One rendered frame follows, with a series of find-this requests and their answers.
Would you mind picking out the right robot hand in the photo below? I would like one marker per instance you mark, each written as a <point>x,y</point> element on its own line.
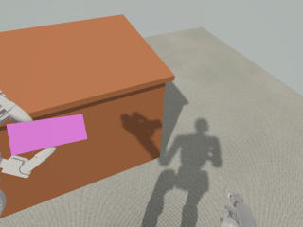
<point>241,216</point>

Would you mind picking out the sponge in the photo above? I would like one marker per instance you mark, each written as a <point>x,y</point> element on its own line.
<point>45,133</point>

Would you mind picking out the table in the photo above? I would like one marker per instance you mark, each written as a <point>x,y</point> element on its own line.
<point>101,68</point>

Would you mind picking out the left robot hand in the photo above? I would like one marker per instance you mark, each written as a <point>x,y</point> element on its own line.
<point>17,165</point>

